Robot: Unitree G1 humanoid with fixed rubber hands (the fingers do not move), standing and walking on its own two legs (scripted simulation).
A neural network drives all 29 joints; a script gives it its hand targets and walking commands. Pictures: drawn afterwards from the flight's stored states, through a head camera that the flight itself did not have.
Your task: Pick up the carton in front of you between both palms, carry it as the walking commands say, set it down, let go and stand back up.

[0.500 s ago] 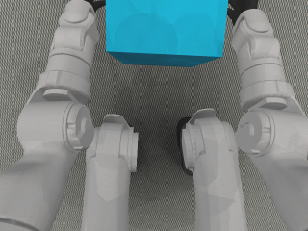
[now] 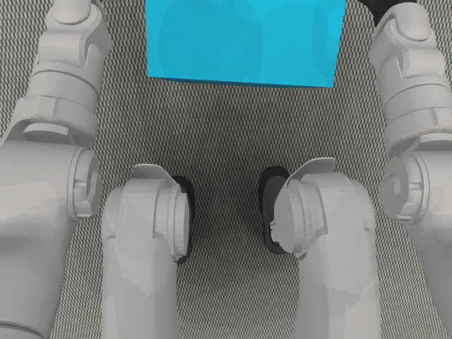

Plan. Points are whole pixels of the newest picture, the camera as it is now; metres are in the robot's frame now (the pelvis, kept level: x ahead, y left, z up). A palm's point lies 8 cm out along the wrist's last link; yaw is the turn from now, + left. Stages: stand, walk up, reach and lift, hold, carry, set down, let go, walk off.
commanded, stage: set down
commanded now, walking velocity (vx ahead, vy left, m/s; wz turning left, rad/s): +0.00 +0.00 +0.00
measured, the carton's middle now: (238, 12) +0.52 -0.03 -0.23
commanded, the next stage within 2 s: let go in 1.08 s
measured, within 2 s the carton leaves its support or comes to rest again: neither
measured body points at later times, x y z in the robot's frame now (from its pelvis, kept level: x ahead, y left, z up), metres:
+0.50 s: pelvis +0.00 +0.00 +0.10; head +0.33 -0.01 +0.40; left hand +0.57 +0.16 -0.02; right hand +0.54 -0.22 -0.02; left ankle +0.10 +0.11 -0.32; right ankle +0.11 -0.12 -0.32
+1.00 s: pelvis +0.02 +0.00 +0.23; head +0.34 -0.01 +0.56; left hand +0.57 +0.17 +0.13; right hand +0.54 -0.23 +0.13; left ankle +0.10 +0.11 -0.32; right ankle +0.11 -0.12 -0.32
